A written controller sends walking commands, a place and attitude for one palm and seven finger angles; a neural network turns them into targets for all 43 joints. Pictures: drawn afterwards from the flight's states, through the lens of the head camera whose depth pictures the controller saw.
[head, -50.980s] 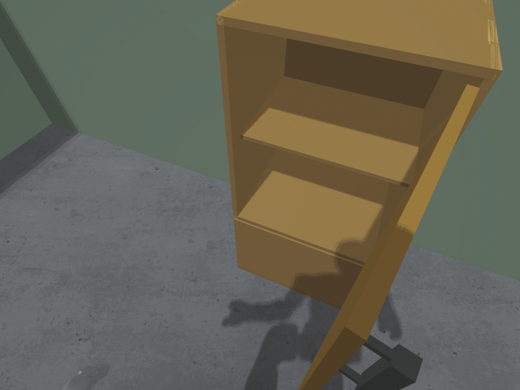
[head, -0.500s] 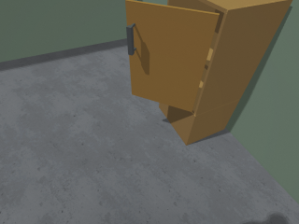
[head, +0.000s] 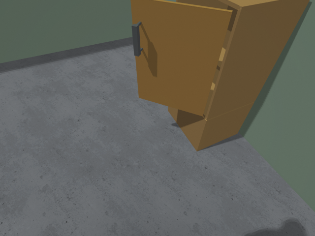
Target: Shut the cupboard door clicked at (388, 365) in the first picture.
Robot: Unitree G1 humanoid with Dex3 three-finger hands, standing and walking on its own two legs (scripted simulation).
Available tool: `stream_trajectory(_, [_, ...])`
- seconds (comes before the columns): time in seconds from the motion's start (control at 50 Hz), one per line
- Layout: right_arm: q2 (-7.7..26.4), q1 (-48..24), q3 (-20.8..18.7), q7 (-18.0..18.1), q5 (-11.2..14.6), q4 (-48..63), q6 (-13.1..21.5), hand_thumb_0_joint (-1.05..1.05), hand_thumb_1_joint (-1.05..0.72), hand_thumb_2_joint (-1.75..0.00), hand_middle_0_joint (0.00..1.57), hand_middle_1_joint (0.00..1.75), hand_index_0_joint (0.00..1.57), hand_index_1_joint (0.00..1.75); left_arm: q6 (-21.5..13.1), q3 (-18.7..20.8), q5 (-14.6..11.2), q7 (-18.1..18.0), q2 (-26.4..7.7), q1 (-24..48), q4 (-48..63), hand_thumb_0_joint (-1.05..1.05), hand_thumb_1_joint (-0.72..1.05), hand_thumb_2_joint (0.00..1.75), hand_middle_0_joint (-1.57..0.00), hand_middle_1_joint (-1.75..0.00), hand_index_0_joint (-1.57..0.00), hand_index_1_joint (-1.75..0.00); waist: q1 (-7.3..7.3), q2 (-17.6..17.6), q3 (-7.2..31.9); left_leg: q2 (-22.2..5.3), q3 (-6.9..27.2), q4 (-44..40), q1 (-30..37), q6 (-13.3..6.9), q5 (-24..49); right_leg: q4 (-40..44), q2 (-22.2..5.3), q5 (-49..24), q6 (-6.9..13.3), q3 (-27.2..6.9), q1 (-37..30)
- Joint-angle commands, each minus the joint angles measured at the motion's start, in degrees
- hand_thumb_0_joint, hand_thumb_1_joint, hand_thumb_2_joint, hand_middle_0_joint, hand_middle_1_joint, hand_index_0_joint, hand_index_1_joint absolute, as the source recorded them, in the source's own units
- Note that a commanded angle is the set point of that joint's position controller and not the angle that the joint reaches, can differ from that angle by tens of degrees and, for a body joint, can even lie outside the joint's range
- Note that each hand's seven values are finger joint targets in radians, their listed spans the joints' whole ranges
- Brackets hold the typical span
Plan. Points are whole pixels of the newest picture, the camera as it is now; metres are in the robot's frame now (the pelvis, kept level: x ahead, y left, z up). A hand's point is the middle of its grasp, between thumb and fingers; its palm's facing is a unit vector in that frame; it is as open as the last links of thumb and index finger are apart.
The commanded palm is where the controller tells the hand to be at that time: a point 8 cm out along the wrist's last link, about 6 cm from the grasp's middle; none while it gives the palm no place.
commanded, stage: look to check the result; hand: left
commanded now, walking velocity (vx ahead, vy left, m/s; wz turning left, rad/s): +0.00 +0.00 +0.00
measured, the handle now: (138, 38) +0.95 +0.14 +0.04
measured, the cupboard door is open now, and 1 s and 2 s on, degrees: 42 42 42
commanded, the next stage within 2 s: walk to a spot facing it in 0.14 s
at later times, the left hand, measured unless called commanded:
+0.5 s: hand out of the picture +0.03 +0.19 -0.18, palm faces +0.09 -0.97 -0.23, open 7.4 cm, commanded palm none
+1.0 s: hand out of the picture +0.02 +0.24 -0.17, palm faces +0.34 -0.90 -0.26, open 7.4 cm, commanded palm none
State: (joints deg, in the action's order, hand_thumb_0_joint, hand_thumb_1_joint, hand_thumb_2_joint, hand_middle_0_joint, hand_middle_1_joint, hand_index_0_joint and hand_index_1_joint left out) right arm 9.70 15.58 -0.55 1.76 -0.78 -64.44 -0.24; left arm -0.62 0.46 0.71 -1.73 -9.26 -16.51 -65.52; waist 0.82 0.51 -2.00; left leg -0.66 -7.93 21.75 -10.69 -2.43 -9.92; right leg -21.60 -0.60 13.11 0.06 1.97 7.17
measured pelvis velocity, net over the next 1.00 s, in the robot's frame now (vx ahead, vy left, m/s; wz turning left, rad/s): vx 0.00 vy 0.00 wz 0.37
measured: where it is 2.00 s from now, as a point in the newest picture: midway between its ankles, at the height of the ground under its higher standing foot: outside the picture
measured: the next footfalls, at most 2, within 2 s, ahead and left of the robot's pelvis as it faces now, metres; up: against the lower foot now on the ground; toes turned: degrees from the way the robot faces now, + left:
right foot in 1.14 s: +0.08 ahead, -0.14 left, +0.00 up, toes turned +28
left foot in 1.58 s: +0.00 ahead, +0.10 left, +0.00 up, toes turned +50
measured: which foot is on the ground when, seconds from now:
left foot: down 0.00-1.00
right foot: down 0.00-0.66, up 0.68-1.00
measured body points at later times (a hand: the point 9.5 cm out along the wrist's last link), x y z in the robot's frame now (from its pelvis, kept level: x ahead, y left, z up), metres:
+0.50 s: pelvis +0.00 +0.00 -0.01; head +0.03 +0.00 +0.44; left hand +0.02 +0.24 -0.16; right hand +0.03 -0.24 -0.17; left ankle +0.03 +0.09 -0.74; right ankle -0.01 -0.12 -0.74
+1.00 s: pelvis +0.00 +0.00 +0.00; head +0.06 +0.04 +0.44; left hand +0.01 +0.29 -0.15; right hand +0.13 -0.23 -0.15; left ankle +0.02 +0.09 -0.75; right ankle +0.03 -0.17 -0.68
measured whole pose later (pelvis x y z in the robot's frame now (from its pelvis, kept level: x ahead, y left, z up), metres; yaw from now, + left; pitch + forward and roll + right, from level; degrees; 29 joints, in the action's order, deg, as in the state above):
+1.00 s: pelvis +0.00 +0.00 +0.00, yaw +21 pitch +4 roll -2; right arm 12.3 12.1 -3.4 0.7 -1.9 -53.9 -2.3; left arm 2.7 4.7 1.4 -1.0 -14.0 -6.5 -51.9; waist 2.2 0.7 -5.5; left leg 3.9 4.8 24.8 -20.5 -3.6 -7.7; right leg -53.6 -2.6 21.9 -3.8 -1.4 26.4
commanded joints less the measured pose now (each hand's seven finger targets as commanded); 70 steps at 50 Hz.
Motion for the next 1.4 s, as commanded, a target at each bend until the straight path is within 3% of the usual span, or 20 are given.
stream_trajectory(0.0, [7.46, 2.62, -1.42, 0.33, 0.27, 1.59, 0.84, 0.00, -0.90, -0.90, 0.20, 0.30, 0.20, 0.30, -0.55, 1.07, 0.20, -0.35, -7.57, -3.08, 1.29, 0.00, 0.90, 0.90, -0.20, -0.30, -0.20, -0.30, -0.16, -0.15, -1.85, -6.85, 8.28, -4.93, 3.21, 0.07, 1.47, 5.11, -4.84, -3.68, 2.56, -5.50, 5.59])
stream_trajectory(0.4, [7.77, -0.41, -1.89, -0.34, 0.09, 4.59, -0.75, 0.00, -0.90, -0.90, 0.20, 0.30, 0.20, 0.30, 1.02, 2.87, 0.22, -0.64, -9.23, -1.13, 4.44, 0.00, 0.90, 0.90, -0.20, -0.30, -0.20, -0.30, -0.92, -0.75, -0.67, -5.88, 10.27, 1.82, -3.60, 0.44, 7.63, -1.34, -7.79, -6.82, 2.10, -1.41, 2.67])
stream_trajectory(0.48, [6.77, -0.73, -2.79, -0.82, -0.14, 6.99, -1.63, 0.00, -0.90, -0.90, 0.20, 0.30, 0.20, 0.30, 1.47, 4.44, 0.38, -0.79, -11.47, 0.05, 7.30, 0.00, 0.90, 0.90, -0.20, -0.30, -0.20, -0.30, -0.96, -6.52, -0.02, -1.99, 7.42, 12.29, -8.89, 1.86, 2.95, -0.44, -14.57, -6.14, 6.27, -4.03, 1.93])
stream_trajectory(0.54, [5.82, -1.75, -3.37, -1.19, -0.34, 9.17, -2.29, 0.00, -0.90, -0.90, 0.20, 0.30, 0.20, 0.30, 1.42, 5.00, 0.82, -1.06, -12.05, 2.37, 9.67, 0.00, 0.90, 0.90, -0.20, -0.30, -0.20, -0.30, -0.75, -10.80, -0.52, -1.43, 5.69, 24.79, -12.46, 3.07, -14.43, -0.37, -20.43, -16.32, 10.39, -3.82, 2.26])
stream_trajectory(0.58, [5.92, -1.34, -3.65, -1.61, -0.07, 10.27, -2.25, 0.00, -0.90, -0.90, 0.20, 0.30, 0.20, 0.30, 1.40, 5.39, 1.11, -1.17, -12.45, 4.13, 10.94, 0.00, 0.90, 0.90, -0.20, -0.30, -0.20, -0.30, 0.26, -9.73, -0.41, -3.21, 5.97, 20.85, -11.17, 3.14, -14.86, -4.59, -21.02, -20.38, 9.27, -0.44, 2.55])
stream_trajectory(0.6, [6.83, 0.46, -3.76, -1.80, -0.03, 10.41, -1.95, 0.00, -0.90, -0.90, 0.20, 0.30, 0.20, 0.30, 1.53, 5.47, 0.96, -1.09, -11.93, 4.98, 11.72, 0.00, 0.90, 0.90, -0.20, -0.30, -0.20, -0.30, 1.35, -5.15, 0.49, -4.40, 7.68, 13.86, -6.80, 2.51, -5.46, -10.31, -18.77, -18.59, 6.27, 2.54, 5.02])
stream_trajectory(0.62, [9.29, 3.65, -4.09, -1.73, -0.35, 10.22, -1.42, 0.00, -0.90, -0.90, 0.20, 0.30, 0.20, 0.30, 1.95, 5.33, 0.47, -0.75, -10.65, 4.30, 12.60, 0.00, 0.90, 0.90, -0.20, -0.30, -0.20, -0.30, 2.41, 7.01, 1.53, -9.14, 18.17, 4.72, -1.37, -0.64, 14.10, -21.16, -12.06, -7.30, 1.29, 7.11, 11.70])
stream_trajectory(0.64, [13.99, 6.37, -5.04, -1.09, -1.06, 9.81, -1.23, 0.00, -0.90, -0.90, 0.20, 0.30, 0.20, 0.30, 2.30, 4.66, -0.13, -0.56, -7.74, 4.50, 14.37, 0.00, 0.90, 0.90, -0.20, -0.30, -0.20, -0.30, 3.27, 20.07, 1.43, -19.33, 35.17, -2.44, 3.39, -6.80, 30.19, -34.37, -2.93, 22.07, -3.13, 7.20, 21.73])
stream_trajectory(0.66, [15.19, 7.92, -5.40, -0.62, -1.26, 8.49, -1.71, 0.00, -0.90, -0.90, 0.20, 0.30, 0.20, 0.30, 2.91, 4.65, 0.44, -0.74, -8.67, 6.31, 15.10, 0.00, 0.90, 0.90, -0.20, -0.30, -0.20, -0.30, 4.02, 14.87, 3.21, -20.75, 34.76, -5.17, 2.24, -8.70, 17.41, -42.31, -2.76, 23.30, -1.69, -0.52, 21.55])
stream_trajectory(0.7, [13.34, 3.46, -5.10, -0.34, -1.11, 10.86, -1.48, 0.00, -0.90, -0.90, 0.20, 0.30, 0.20, 0.30, 3.23, 5.14, 0.90, -0.27, -9.06, 8.19, 14.97, 0.00, 0.90, 0.90, -0.20, -0.30, -0.20, -0.30, 2.16, 8.80, 0.82, -16.63, 34.19, -8.25, -3.37, -5.12, -4.98, -45.21, -4.35, 14.20, -1.41, -3.55, 24.53])
stream_trajectory(0.8, [12.90, 0.57, -5.00, 0.20, -0.69, 12.46, -0.41, 0.00, -0.90, -0.90, 0.20, 0.30, 0.20, 0.30, 2.16, 5.29, 0.90, 0.55, -8.81, 6.01, 14.77, 0.00, 0.90, 0.90, -0.20, -0.30, -0.20, -0.30, 0.58, 2.41, 5.81, -11.75, 27.67, -5.81, 3.41, -4.65, 3.58, -42.90, -3.55, 5.48, -3.58, -4.22, 26.22])
stream_trajectory(0.94, [14.08, 0.63, -6.02, -0.46, -1.04, 12.83, -1.38, 0.00, -0.90, -0.90, 0.20, 0.30, 0.20, 0.30, 2.44, 4.78, 0.78, 0.46, -8.42, 8.80, 17.46, 0.00, 0.90, 0.90, -0.20, -0.30, -0.20, -0.30, 1.88, 7.88, 5.96, -10.38, 30.67, -4.62, 3.22, -6.95, 3.56, -31.14, -1.37, 9.55, -4.09, -3.15, 23.09])
stream_trajectory(1.08, [13.46, -5.15, -6.73, -1.04, -0.47, 15.69, -2.45, 0.00, -0.90, -0.90, 0.20, 0.30, 0.20, 0.30, 2.05, 5.28, 0.14, -0.07, -10.63, 0.11, 16.38, 0.00, 0.90, 0.90, -0.20, -0.30, -0.20, -0.30, -2.41, 7.96, 7.61, -3.71, 30.32, -0.35, -10.61, -2.37, -1.69, -4.24, 1.62, 2.35, -2.06, -1.23, -0.35])
stream_trajectory(1.1, [10.97, -4.95, -6.53, -1.42, 0.09, 16.16, -2.60, 0.00, -0.90, -0.90, 0.20, 0.30, 0.20, 0.30, 1.45, 6.00, 0.68, -0.33, -14.25, -2.32, 16.35, 0.00, 0.90, 0.90, -0.20, -0.30, -0.20, -0.30, -3.46, -0.06, 8.44, 1.11, 25.82, 7.30, -18.30, 0.78, -10.91, 4.74, -5.82, 6.64, 0.22, -9.03, -7.89])
stream_trajectory(1.12, [7.26, -4.03, -6.27, -1.50, 0.30, 16.97, -2.41, 0.00, -0.90, -0.90, 0.20, 0.30, 0.20, 0.30, 1.13, 6.86, 1.57, -0.71, -18.85, -0.50, 17.49, 0.00, 0.90, 0.90, -0.20, -0.30, -0.20, -0.30, -3.24, -15.72, 5.14, 8.74, 14.13, 25.15, -27.68, 5.22, -19.45, 11.98, -22.72, 15.45, 7.29, -28.48, -6.33])
stream_trajectory(1.14, [10.42, -4.76, -6.75, -1.78, -0.77, 16.73, -2.58, 0.00, -0.90, -0.90, 0.20, 0.30, 0.20, 0.30, 1.44, 5.82, 1.03, -1.01, -17.66, 4.58, 18.51, 0.00, 0.90, 0.90, -0.20, -0.30, -0.20, -0.30, -1.54, -11.31, 1.09, 5.25, 14.31, 39.45, -25.51, 4.46, -22.20, 11.74, -26.99, 13.07, 9.59, -27.14, 5.30])
stream_trajectory(1.16, [9.44, -1.83, -6.60, -2.39, -1.07, 16.61, -3.12, 0.00, -0.90, -0.90, 0.20, 0.30, 0.20, 0.30, 1.67, 4.95, 0.84, -0.93, -15.75, 10.15, 20.11, 0.00, 0.90, 0.90, -0.20, -0.30, -0.20, -0.30, 1.93, -7.65, -0.71, 4.30, 14.27, 45.91, -24.18, 4.05, -18.75, 10.36, -23.63, 11.14, 9.09, -19.61, 10.17])
stream_trajectory(1.2, [9.03, -0.52, -6.39, -2.74, -0.97, 14.84, -3.44, 0.00, -0.90, -0.90, 0.20, 0.30, 0.20, 0.30, 0.76, 4.60, 0.55, -1.03, -11.57, 10.95, 20.13, 0.00, 0.90, 0.90, -0.20, -0.30, -0.20, -0.30, 3.21, -10.67, -0.11, 1.68, 12.59, 49.73, -25.44, 5.10, -13.63, 5.78, -17.16, -3.01, 6.72, -12.03, 5.90])
stream_trajectory(1.28, [7.57, -5.60, -4.85, -3.03, -0.26, 16.59, -2.91, 0.00, -0.90, -0.90, 0.20, 0.30, 0.20, 0.30, -0.21, 4.76, 0.48, -1.12, -11.78, 1.38, 17.64, 0.00, 0.90, 0.90, -0.20, -0.30, -0.20, -0.30, -0.69, -11.27, 3.65, 0.83, 7.46, 41.68, -26.18, 6.27, -13.38, -3.18, -15.93, -37.52, 6.03, -2.38, -9.06])
stream_trajectory(1.38, [6.29, -11.59, -3.60, -3.33, -0.29, 18.27, -2.74, 0.00, -0.90, -0.90, 0.20, 0.30, 0.20, 0.30, -0.14, 5.44, 0.88, -0.91, -13.00, -6.22, 15.67, 0.00, 0.90, 0.90, -0.20, -0.30, -0.20, -0.30, -4.10, -12.85, 3.42, 0.36, 3.96, 31.47, -24.62, 5.23, -14.55, -4.70, -17.36, -41.87, 5.43, -0.74, -14.70])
